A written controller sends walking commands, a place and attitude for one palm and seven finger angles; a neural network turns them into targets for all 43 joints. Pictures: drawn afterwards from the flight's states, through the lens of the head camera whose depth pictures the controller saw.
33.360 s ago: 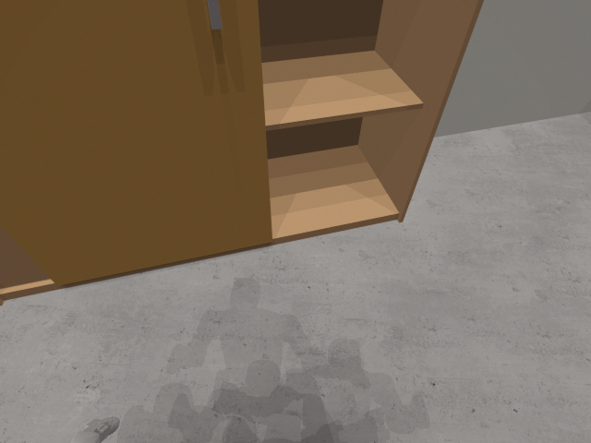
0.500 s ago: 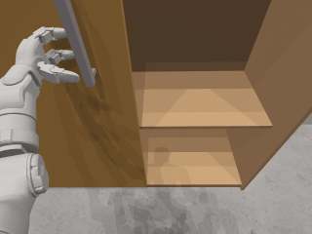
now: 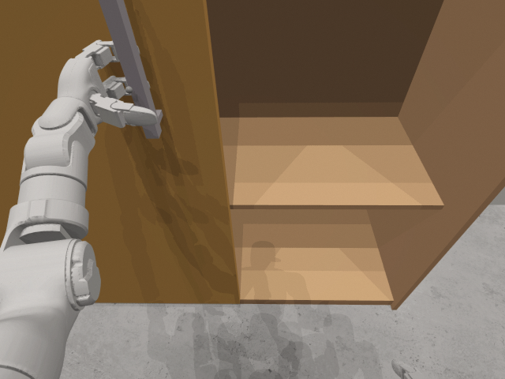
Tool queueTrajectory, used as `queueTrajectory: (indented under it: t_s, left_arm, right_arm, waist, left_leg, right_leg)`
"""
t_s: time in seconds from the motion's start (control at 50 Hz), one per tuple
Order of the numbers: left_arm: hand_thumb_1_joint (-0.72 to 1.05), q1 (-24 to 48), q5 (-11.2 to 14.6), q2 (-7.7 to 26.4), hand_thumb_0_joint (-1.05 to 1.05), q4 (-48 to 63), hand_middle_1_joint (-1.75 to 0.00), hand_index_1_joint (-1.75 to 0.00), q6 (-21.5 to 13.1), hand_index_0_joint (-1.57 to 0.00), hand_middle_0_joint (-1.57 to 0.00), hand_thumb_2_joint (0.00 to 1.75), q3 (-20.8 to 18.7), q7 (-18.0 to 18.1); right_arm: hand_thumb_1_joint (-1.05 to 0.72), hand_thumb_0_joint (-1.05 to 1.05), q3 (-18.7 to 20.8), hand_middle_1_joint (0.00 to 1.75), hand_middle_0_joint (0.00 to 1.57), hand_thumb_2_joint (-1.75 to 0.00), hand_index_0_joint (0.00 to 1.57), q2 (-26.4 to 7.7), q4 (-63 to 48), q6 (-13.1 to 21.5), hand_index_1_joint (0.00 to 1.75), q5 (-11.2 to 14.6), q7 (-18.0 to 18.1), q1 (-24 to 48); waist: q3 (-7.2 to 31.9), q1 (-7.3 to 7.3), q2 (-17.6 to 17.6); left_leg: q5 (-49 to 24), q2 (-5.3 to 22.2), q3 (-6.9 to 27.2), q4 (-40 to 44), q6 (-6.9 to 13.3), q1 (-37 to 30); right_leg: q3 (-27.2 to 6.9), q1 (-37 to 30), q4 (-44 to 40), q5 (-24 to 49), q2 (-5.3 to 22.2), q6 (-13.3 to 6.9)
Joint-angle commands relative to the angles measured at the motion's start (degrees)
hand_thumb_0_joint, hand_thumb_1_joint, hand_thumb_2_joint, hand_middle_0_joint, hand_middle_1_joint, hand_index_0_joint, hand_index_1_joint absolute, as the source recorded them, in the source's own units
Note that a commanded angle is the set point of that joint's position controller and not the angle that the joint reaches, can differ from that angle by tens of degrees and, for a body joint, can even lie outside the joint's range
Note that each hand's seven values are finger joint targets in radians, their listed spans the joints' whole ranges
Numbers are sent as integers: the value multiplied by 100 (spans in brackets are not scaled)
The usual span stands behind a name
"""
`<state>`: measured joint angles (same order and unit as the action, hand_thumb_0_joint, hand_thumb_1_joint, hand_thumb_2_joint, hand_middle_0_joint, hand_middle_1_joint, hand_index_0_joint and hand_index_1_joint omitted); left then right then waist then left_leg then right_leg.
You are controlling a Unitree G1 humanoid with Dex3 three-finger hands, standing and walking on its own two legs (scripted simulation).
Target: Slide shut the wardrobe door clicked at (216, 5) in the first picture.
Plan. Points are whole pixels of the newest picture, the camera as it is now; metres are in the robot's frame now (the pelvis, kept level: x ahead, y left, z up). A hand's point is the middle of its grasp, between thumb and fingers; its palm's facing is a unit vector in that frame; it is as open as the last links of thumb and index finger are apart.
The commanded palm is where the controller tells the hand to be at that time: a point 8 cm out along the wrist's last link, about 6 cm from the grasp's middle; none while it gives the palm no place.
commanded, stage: slide the fingers in behind the handle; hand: left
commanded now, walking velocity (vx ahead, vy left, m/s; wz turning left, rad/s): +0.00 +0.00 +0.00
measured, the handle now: (136, 58) +0.50 +0.17 +0.28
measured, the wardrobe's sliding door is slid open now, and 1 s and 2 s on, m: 0.61 0.61 0.61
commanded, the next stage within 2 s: grip the handle and tug to test in 1.82 s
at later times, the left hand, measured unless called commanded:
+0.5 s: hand (140, 96) +0.45 +0.16 +0.24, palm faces -0.02 -1.00 +0.00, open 13.9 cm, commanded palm +0.43 +0.22 +0.25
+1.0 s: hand (152, 94) +0.45 +0.15 +0.24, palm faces +0.01 -1.00 +0.00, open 14.0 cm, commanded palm +0.43 +0.20 +0.25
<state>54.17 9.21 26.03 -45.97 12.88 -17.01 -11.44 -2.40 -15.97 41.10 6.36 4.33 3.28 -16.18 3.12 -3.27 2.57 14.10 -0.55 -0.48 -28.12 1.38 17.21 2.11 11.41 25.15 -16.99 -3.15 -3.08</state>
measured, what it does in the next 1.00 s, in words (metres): stands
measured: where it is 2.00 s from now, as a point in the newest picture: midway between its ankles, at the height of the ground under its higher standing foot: outside the picture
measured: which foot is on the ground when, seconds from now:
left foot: down 0.00-1.00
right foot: down 0.00-1.00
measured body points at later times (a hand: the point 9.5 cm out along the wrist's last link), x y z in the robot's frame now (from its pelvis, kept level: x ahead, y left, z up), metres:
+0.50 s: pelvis +0.00 +0.01 +0.00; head +0.00 -0.01 +0.45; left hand +0.44 +0.22 +0.25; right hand +0.08 -0.26 -0.11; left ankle +0.00 +0.11 -0.74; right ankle -0.05 -0.08 -0.74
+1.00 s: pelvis +0.01 +0.00 +0.00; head +0.01 -0.02 +0.45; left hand +0.45 +0.20 +0.25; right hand +0.12 -0.26 -0.11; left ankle +0.00 +0.11 -0.74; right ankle -0.05 -0.08 -0.74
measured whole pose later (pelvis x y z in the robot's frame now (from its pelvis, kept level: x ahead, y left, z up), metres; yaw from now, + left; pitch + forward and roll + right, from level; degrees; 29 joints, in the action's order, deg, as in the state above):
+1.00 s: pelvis +0.01 +0.00 +0.00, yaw +0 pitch +2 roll +0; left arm 49.8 10.5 19.5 -36.4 15.1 -14.4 -6.1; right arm -1.7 -16.0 41.8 6.3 4.1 3.1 -14.8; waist 2.6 -2.0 3.0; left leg 13.9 -0.7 -0.5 -26.6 1.2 15.0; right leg 2.0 9.4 24.2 -17.0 -3.0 -3.2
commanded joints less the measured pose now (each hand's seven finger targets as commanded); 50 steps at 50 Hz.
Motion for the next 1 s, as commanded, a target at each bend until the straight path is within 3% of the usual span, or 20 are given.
queueTrajectory:
  t_s: [0.0, 0.04, 0.1, 0.12, 0.18, 0.24, 0.32, 0.4, 0.42, 0.46, 0.52, 0.58, 0.64, 0.72, 0.86, 0.9, 0.92, 0.94, 0.96, 0.98]
  left_arm:
    - [-50, 3339, -16, 1434, 0, 1008, -120, -120, -454, -30, -30, 30, -165, 86]
    - [-50, 3122, 52, 1519, 0, 891, -120, -120, -497, -30, -30, 30, -338, 57]
    - [-50, 3237, 46, 1372, 0, 1121, -120, -120, -577, -30, -30, 30, -178, 4]
    - [-50, 3072, 77, 1391, 0, 1086, -120, -120, -597, -30, -30, 30, -165, 13]
    - [-50, 3077, 91, 1059, 0, 1108, -120, -120, -592, -30, -30, 30, 18, 30]
    - [-50, 2825, 131, 1406, 0, 1256, -120, -120, -588, -30, -30, 30, -342, 70]
    - [-50, 2743, 153, 1158, 0, 1596, -120, -120, -553, -30, -30, 30, -55, 54]
    - [-50, 2835, 141, 800, 0, 1952, -120, -120, -478, -30, -30, 30, 117, 146]
    - [-50, 2784, 221, 970, 0, 1796, -120, -120, -429, -30, -30, 30, 10, 203]
    - [-50, 2794, 175, 1068, 0, 1894, -120, -120, -385, -30, -30, 30, -171, 265]
    - [-50, 2840, 125, 1099, 0, 1956, -120, -120, -376, -30, -30, 30, -151, 407]
    - [-50, 2673, 61, 1038, 0, 2178, -120, -120, -377, -30, -30, 30, -215, 483]
    - [-50, 2521, 94, 742, 0, 1956, -120, -120, -293, -30, -30, 30, -16, 471]
    - [-50, 2512, 124, 880, 0, 1781, -120, -120, -125, -30, -30, 30, -5, 444]
    - [-50, 2884, 153, 401, 0, 2399, -120, -120, -226, -30, -30, 30, 291, 468]
    - [-50, 2872, 182, 394, 0, 2504, -120, -120, -222, -30, -30, 30, 227, 488]
    - [-50, 2646, 232, 653, 0, 2310, -120, -120, -175, -30, -30, 30, 53, 519]
    - [-50, 2665, 207, 572, 0, 2306, -120, -120, -168, -30, -30, 30, 44, 522]
    - [-50, 2581, 187, 793, 0, 2274, -120, -120, -143, -30, -30, 30, -171, 550]
    - [-50, 2594, 157, 723, 0, 2365, -120, -120, -137, -30, -30, 30, -72, 541]
  right_arm:
    - [-90, 0, 295, 30, 20, -90, 20, -849, -557, 235, 30, -15, 89, -67]
    - [-90, 0, 316, 30, 20, -90, 20, -866, -564, 258, 30, -24, 67, -119]
    - [-90, 0, 316, 30, 20, -90, 20, -851, -600, 303, 30, -16, 71, -99]
    - [-90, 0, 334, 30, 20, -90, 20, -878, -601, 322, 30, -6, 40, -102]
    - [-90, 0, 322, 30, 20, -90, 20, -843, -574, 348, 30, 1, 44, -79]
    - [-90, 0, 349, 30, 20, -90, 20, -894, -595, 376, 30, -9, 35, -82]
    - [-90, 0, 346, 30, 20, -90, 20, -869, -672, 417, 30, 23, 4, 51]
    - [-90, 0, 328, 30, 20, -90, 20, -792, -680, 437, 30, 19, 19, 139]
    - [-90, 0, 346, 30, 20, -90, 20, -856, -637, 456, 30, 28, -18, 129]
    - [-90, 0, 328, 30, 20, -90, 20, -833, -632, 420, 30, 1, 31, 151]
    - [-90, 0, 322, 30, 20, -90, 20, -813, -613, 425, 30, -11, 15, 199]
    - [-90, 0, 300, 30, 20, -90, 20, -745, -691, 394, 30, -44, 16, 257]
    - [-90, 0, 285, 30, 20, -90, 20, -731, -681, 322, 30, -21, 14, 300]
    - [-90, 0, 295, 30, 20, -90, 20, -780, -672, 254, 30, 8, 11, 347]
    - [-90, 0, 288, 30, 20, -90, 20, -686, -707, 253, 30, -12, 31, 413]
    - [-90, 0, 305, 30, 20, -90, 20, -690, -699, 270, 30, -24, 29, 415]
    - [-90, 0, 320, 30, 20, -90, 20, -735, -657, 267, 30, -11, -1, 422]
    - [-90, 0, 287, 30, 20, -90, 20, -700, -642, 235, 30, -32, 22, 418]
    - [-90, 0, 300, 30, 20, -90, 20, -717, -645, 220, 30, -47, 29, 405]
    - [-90, 0, 293, 30, 20, -90, 20, -701, -675, 213, 30, -43, 29, 450]
  waist:
    - [1648, -203, -39]
    - [1737, -131, -184]
    - [1843, -146, -33]
    - [1872, -60, 20]
    - [1575, -162, -17]
    - [1741, -38, -171]
    - [1719, 26, -21]
    - [1586, -79, 171]
    - [1529, 23, -21]
    - [1621, -13, -162]
    - [1651, 47, -56]
    - [1871, 67, -94]
    - [1642, 33, -250]
    - [1545, 98, -319]
    - [1830, -42, -58]
    - [1980, -11, -115]
    - [1930, 108, -219]
    - [1858, 43, -240]
    - [1902, 99, -410]
    - [1894, 83, -367]
  left_leg:
    - [-1614, 67, 191, 9, 245, -1360]
    - [-1626, 66, 209, 18, 242, -1304]
    - [-1719, 70, 228, 41, 230, -1495]
    - [-1828, 75, 237, 32, 214, -1500]
    - [-1529, 110, 269, 77, 219, -1525]
    - [-1592, 109, 264, 114, 236, -1479]
    - [-1697, 87, 232, 119, 225, -1485]
    - [-1540, 137, 283, 146, 199, -1730]
    - [-1582, 118, 324, 158, 194, -1581]
    - [-1489, 126, 274, 169, 211, -1551]
    - [-1598, 119, 260, 157, 201, -1565]
    - [-1848, 113, 236, 135, 202, -1672]
    - [-1752, 100, 182, 150, 216, -1478]
    - [-1753, 45, 142, 142, 224, -1316]
    - [-2031, 48, 196, 59, 229, -1769]
    - [-2198, 42, 202, 43, 228, -1853]
    - [-2214, 10, 194, 36, 220, -1689]
    - [-2118, 24, 171, 65, 235, -1616]
    - [-2101, 10, 160, 71, 246, -1527]
    - [-2096, -13, 103, 69, 265, -1480]
  right_leg:
    - [-281, 270, -310, 2151, 221, 170]
    - [-269, 124, -288, 2206, 214, 163]
    - [-253, 161, -290, 2217, 206, 153]
    - [-220, 114, -293, 2220, 220, 124]
    - [-216, 399, -357, 1867, 174, 144]
    - [-231, 154, -335, 1974, 170, 135]
    - [-204, 88, -355, 2041, 199, 119]
    - [-186, 410, -383, 1734, 150, 132]
    - [-155, 341, -417, 1725, 164, 110]
    - [-194, 255, -375, 1768, 146, 151]
    - [-197, 219, -374, 1803, 182, 136]
    - [-213, 20, -290, 2146, 174, 144]
    - [-212, -22, -303, 2209, 178, 157]
    - [-230, -83, -347, 2331, 221, 159]
    - [-231, -16, -301, 2510, 188, 158]
    - [-225, -85, -266, 2688, 184, 160]
    - [-215, -179, -295, 2723, 198, 143]
    - [-239, -218, -270, 2747, 201, 171]
    - [-253, -341, -271, 2836, 205, 183]
    - [-281, -389, -269, 2960, 226, 202]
